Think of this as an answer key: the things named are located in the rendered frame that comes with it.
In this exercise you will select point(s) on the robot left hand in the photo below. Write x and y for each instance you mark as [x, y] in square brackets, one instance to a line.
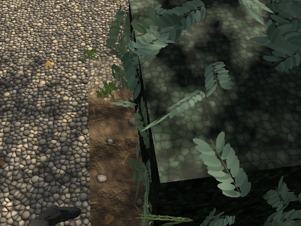
[54, 214]

